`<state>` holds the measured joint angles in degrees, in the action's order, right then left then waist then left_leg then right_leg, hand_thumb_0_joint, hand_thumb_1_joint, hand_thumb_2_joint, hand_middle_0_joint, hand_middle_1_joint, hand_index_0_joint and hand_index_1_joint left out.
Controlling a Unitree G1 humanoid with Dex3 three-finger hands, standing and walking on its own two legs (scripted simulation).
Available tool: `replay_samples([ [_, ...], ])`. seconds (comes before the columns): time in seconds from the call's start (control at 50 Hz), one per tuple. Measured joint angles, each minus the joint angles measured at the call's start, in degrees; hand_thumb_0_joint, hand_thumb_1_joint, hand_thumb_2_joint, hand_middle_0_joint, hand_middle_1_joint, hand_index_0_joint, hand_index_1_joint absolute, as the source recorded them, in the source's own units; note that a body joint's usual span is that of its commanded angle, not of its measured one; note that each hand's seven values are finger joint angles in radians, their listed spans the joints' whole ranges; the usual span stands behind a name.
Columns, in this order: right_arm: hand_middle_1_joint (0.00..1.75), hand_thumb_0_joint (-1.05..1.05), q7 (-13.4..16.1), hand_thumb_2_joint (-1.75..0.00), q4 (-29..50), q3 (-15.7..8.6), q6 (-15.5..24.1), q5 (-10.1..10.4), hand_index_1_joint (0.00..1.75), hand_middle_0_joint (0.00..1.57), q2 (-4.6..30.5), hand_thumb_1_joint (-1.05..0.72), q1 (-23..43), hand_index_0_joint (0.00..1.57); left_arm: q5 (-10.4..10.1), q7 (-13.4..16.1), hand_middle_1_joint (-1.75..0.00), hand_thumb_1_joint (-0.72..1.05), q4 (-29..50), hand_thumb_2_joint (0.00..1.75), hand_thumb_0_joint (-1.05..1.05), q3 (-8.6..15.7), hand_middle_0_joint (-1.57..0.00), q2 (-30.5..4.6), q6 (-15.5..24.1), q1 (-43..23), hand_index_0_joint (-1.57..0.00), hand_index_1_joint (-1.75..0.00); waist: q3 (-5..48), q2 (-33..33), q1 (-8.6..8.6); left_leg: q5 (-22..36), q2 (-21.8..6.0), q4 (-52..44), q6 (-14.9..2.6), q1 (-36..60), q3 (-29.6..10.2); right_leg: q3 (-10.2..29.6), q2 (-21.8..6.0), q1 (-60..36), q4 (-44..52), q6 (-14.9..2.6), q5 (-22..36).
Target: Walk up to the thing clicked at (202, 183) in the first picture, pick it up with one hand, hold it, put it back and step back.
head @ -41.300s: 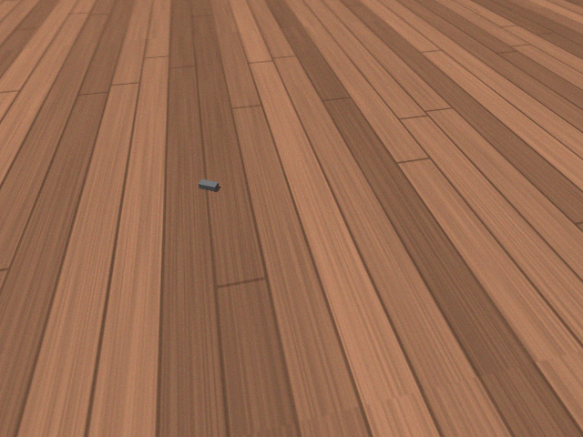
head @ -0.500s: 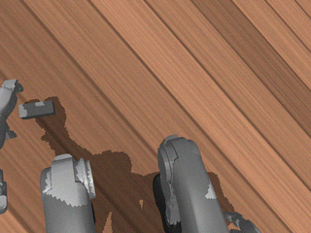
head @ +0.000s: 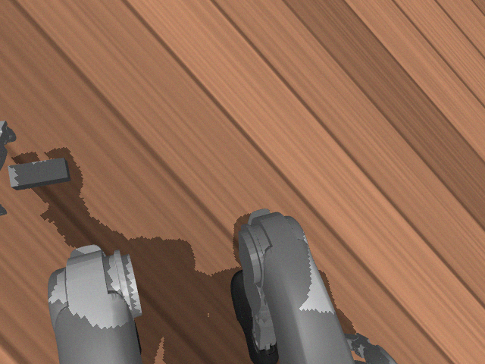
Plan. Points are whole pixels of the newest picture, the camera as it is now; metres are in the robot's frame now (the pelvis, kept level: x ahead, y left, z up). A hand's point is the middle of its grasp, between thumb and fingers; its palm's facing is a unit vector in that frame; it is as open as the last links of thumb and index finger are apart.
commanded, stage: rise first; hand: left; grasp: from above
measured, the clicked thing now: (40, 173) +0.48 +0.28 -0.30
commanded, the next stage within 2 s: approach in 0.72 s
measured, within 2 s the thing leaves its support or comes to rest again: neither
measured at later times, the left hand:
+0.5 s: hand out of the picture +0.45 +0.32 -0.18, palm faces -0.45 -0.08 -0.89, open 12.8 cm
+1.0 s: hand out of the picture +0.45 +0.31 -0.17, palm faces -0.43 -0.05 -0.90, open 12.6 cm
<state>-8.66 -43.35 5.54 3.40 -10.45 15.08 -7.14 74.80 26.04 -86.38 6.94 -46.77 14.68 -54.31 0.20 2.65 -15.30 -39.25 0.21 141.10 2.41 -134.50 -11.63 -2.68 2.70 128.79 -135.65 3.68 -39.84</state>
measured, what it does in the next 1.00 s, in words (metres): stands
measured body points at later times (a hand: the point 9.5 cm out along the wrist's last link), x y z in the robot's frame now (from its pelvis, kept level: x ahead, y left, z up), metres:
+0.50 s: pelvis +0.00 +0.00 +0.00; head +0.24 +0.10 +0.37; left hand +0.47 +0.33 -0.13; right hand +0.05 -0.27 -0.09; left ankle +0.07 +0.14 -0.28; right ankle +0.10 -0.14 -0.28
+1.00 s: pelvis +0.00 +0.00 +0.00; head +0.23 +0.09 +0.37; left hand +0.47 +0.31 -0.12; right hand +0.05 -0.27 -0.09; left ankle +0.07 +0.14 -0.28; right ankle +0.10 -0.14 -0.28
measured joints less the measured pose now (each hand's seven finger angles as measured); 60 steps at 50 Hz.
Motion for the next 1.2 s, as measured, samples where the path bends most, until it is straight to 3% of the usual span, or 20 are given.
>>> replay_samples([
  [0.3,0.29,0.00,-0.2,-0.90,0.6,0.8,0.1,-0.3,0.30,0.20,0.4,-0.90,-0.5,0.20,0.0,-0.7,-0.73,-0.30,1.3,0.84,0.00,0.3,-0.31,-1.8,-0.2,-0.5,-0.30,-0.75,-0.4,-0.1,-0.47,-0.2,0.0,0.5,-0.35,-0.4,-0.3,-0.3,0.0,-0.1,0.1,0.24,-0.2],
  [0.54,0.29,0.00,-0.4,-0.90,1.4,0.7,-0.3,0.3,0.30,0.20,0.5,-0.90,-0.8,0.20,-0.8,-3.2,-0.73,-0.29,2.8,0.82,0.00,-0.4,-0.32,-1.2,-0.2,-0.1,-0.31,-0.74,-0.1,-0.6,-0.07,0.0,0.1,-0.4,-0.46,0.1,-0.3,-0.5,-0.2,-0.7,1.0,0.03,0.0],
  [0.86,0.29,0.00,0.0,-0.90,1.4,1.0,-0.2,0.7,0.30,0.20,0.7,-0.90,-0.7,0.20,0.0,-2.2,-0.71,-0.27,1.6,0.81,0.00,-1.0,-0.35,-1.1,0.6,-0.6,-0.33,-0.73,0.1,-0.4,-0.14,0.8,0.1,-0.8,-0.41,0.2,-0.2,-0.5,-0.2,-0.7,1.3,-0.10,0.8],
  [0.94,0.29,0.00,0.0,-0.90,1.2,0.7,0.2,0.6,0.30,0.20,0.6,-0.90,-1.0,0.20,-0.3,-1.8,-0.73,-0.27,1.7,0.80,0.00,-2.2,-0.34,-0.8,-0.1,-0.9,-0.32,-0.74,0.3,-0.3,-0.23,0.8,0.1,-0.8,-0.40,0.1,-0.1,-0.3,-0.2,-0.5,1.2,-0.04,0.8],
  [1.02,0.29,0.00,0.2,-0.90,0.9,0.5,0.7,0.7,0.30,0.20,0.4,-0.90,-1.2,0.20,-0.9,-1.8,-0.75,-0.27,1.3,0.79,0.00,-5.2,-0.33,0.6,-1.1,-2.9,-0.32,-0.76,0.5,-0.2,-0.28,1.0,0.1,-1.1,-0.44,-0.2,0.2,-0.1,-0.3,-0.2,1.4,-0.16,0.9],
  [1.1,0.29,0.00,0.2,-0.89,0.8,1.0,1.3,0.6,0.30,0.20,0.3,-0.90,-1.1,0.20,-0.8,-1.2,-0.77,-0.26,-0.7,0.79,0.00,-7.2,-0.33,2.2,-2.2,-5.9,-0.32,-0.77,0.5,-0.2,-1.29,1.0,0.0,-1.4,-0.42,-0.3,0.2,-0.2,-0.2,0.0,1.6,-0.30,1.0],
  [1.2,0.29,0.00,0.2,-0.89,2.0,1.9,1.7,0.4,0.30,0.20,0.7,-0.90,-1.4,0.20,0.3,0.7,-0.79,-0.26,-3.4,0.79,0.00,-4.9,-0.32,2.8,-4.0,-8.2,-0.32,-0.78,-0.1,-0.6,-3.54,0.7,-0.3,-1.1,-0.26,-0.6,-0.3,-0.6,0.0,0.5,1.7,-0.34,1.2],
])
